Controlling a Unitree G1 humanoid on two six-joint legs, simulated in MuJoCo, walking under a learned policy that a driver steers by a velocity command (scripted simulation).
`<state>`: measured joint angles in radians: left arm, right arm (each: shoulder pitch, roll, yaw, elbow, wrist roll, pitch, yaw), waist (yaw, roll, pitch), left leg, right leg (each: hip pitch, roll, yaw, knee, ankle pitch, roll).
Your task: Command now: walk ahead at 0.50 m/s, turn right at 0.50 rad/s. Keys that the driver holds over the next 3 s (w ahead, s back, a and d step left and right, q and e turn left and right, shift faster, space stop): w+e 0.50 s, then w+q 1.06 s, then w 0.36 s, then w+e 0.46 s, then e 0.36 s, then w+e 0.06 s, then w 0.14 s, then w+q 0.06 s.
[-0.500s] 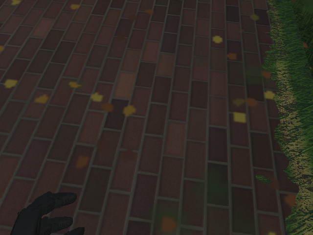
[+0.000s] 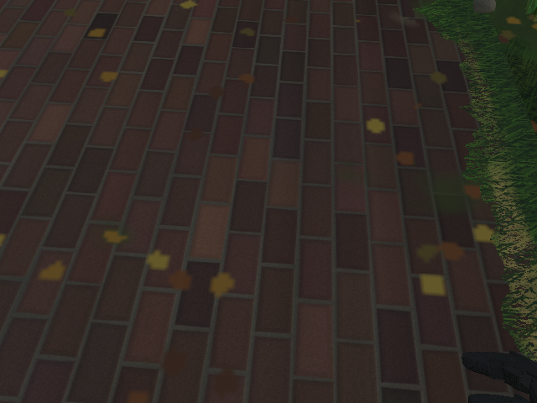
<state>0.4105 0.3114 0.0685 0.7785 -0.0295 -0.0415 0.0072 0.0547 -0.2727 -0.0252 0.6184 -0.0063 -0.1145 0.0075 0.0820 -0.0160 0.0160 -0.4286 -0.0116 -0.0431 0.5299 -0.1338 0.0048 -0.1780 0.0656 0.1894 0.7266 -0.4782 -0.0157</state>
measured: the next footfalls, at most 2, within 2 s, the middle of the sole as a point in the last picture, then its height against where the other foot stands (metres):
right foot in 0.48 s outside the picture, level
left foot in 1.02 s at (320, 312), level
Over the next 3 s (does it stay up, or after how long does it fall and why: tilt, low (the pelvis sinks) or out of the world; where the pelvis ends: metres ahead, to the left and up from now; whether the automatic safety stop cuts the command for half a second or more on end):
stays up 1.48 -0.09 0.01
